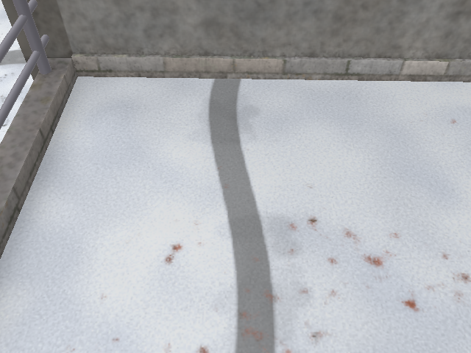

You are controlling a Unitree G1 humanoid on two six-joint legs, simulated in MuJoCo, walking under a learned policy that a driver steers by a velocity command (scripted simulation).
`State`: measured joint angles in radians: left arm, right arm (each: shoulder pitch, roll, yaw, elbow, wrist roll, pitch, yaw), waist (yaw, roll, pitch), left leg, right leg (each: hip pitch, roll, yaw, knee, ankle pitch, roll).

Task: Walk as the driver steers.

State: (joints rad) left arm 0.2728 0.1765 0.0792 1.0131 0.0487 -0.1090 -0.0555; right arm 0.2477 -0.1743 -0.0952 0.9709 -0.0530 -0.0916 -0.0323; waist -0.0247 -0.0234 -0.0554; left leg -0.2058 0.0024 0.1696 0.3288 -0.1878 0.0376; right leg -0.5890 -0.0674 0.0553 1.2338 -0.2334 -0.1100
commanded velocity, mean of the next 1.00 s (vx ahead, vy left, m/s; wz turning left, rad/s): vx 0.50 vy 0.00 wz -0.13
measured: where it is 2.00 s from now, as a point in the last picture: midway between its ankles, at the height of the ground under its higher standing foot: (268, 241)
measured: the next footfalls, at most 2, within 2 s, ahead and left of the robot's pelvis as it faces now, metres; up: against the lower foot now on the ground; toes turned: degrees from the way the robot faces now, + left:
right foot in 0.34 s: +0.30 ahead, -0.17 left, +0.00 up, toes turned -15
left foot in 0.94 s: +0.66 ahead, -0.03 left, +0.00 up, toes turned -5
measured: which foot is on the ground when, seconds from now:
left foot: down 0.00-0.34, up 0.36-0.92, down 0.94-1.00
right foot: up 0.00-0.32, down 0.34-0.92, up 0.94-1.00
